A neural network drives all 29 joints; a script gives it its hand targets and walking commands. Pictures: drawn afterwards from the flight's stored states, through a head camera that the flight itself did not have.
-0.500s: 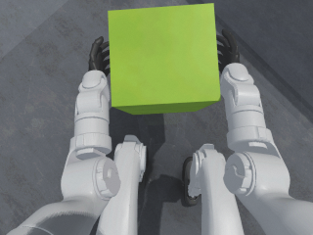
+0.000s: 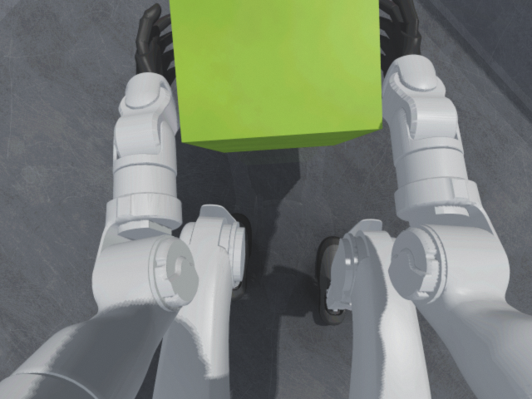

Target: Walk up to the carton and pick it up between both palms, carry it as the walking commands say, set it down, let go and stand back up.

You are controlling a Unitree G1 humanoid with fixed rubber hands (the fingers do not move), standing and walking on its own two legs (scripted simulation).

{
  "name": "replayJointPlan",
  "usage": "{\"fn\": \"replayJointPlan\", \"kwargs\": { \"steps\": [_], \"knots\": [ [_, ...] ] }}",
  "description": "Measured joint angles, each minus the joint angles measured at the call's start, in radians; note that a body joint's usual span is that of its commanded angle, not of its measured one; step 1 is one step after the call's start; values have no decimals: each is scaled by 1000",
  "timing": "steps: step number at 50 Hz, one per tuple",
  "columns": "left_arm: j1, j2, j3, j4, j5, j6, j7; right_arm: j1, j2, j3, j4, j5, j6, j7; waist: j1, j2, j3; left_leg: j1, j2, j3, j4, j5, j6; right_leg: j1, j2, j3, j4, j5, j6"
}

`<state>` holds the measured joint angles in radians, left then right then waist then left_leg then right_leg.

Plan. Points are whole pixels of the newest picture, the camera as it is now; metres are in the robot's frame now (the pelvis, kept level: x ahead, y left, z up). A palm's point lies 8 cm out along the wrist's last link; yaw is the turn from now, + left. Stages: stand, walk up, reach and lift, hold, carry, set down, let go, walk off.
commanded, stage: set down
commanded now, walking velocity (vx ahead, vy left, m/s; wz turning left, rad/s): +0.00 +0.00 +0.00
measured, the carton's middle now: (275, 77) +0.51 +0.06 -0.19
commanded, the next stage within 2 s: none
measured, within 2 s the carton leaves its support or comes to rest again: rests again in 1.46 s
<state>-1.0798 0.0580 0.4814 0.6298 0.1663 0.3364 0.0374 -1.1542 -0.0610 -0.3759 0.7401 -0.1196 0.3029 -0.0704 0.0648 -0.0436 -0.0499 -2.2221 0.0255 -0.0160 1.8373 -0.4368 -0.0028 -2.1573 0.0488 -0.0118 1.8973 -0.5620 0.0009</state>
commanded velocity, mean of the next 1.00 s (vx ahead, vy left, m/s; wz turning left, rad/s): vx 0.00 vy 0.00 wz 0.00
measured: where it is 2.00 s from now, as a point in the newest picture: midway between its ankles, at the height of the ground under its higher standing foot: (282, 283)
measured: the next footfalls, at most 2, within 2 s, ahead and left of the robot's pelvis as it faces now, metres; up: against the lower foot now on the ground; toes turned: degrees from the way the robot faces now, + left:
none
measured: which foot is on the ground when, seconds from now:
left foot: down 0.00-1.00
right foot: down 0.00-1.00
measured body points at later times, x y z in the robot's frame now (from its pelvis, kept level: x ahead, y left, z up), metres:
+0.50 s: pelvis +0.00 +0.00 -0.05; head +0.35 +0.03 +0.23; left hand +0.52 +0.22 -0.20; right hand +0.56 -0.09 -0.20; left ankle +0.13 +0.12 -0.42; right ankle +0.09 -0.11 -0.42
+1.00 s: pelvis +0.00 +0.00 -0.07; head +0.35 +0.02 +0.20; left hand +0.53 +0.22 -0.22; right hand +0.56 -0.09 -0.23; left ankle +0.13 +0.13 -0.42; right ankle +0.09 -0.11 -0.42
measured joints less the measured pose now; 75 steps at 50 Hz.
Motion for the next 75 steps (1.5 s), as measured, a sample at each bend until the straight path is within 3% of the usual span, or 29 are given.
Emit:
{"fn": "replayJointPlan", "kwargs": {
  "steps": [18,35,58,75],
  "knots": [
    [-108,62,-41,61,-51,-32,29,-116,-65,59,65,56,-34,-30,0,1,137,-86,-2,1,131,-17,2,-82,4,3,135,-24,6],
    [-212,139,-110,199,-125,-65,38,-157,-103,117,121,95,-60,-71,19,27,197,-126,-17,-7,225,-39,-9,-119,6,2,234,-56,4],
    [-274,179,-137,292,-147,-83,14,-202,-129,132,187,100,-73,-66,27,32,251,-144,-23,-12,265,-28,-15,-139,14,2,276,-44,8],
    [-284,196,-117,334,-156,-108,8,-216,-122,124,196,87,-80,-35,21,41,262,-149,-20,-4,289,-36,-9,-145,21,12,301,-51,16]
  ]
}}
